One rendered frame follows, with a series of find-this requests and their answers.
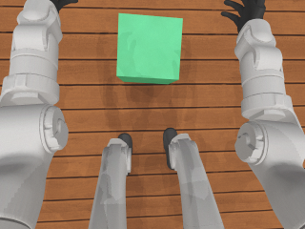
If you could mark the robot right thigh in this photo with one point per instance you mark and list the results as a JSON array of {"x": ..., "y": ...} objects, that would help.
[{"x": 199, "y": 208}]

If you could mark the robot right forearm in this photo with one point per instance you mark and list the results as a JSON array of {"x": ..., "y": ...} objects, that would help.
[{"x": 262, "y": 76}]

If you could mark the robot left hand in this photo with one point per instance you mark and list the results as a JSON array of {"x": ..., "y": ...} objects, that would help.
[{"x": 59, "y": 4}]

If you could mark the right robot upper arm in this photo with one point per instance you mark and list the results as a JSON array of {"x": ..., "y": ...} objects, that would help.
[{"x": 275, "y": 151}]

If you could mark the left robot upper arm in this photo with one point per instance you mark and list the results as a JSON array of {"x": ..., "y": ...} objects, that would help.
[{"x": 29, "y": 136}]

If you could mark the carton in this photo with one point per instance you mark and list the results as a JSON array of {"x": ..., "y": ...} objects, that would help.
[{"x": 148, "y": 48}]

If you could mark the robot left forearm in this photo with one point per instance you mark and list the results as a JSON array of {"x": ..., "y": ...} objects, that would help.
[{"x": 34, "y": 57}]

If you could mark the robot left foot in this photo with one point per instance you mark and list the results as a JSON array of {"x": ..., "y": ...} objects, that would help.
[{"x": 128, "y": 139}]

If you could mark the robot right hand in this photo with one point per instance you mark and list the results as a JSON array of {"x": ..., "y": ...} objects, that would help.
[{"x": 253, "y": 9}]

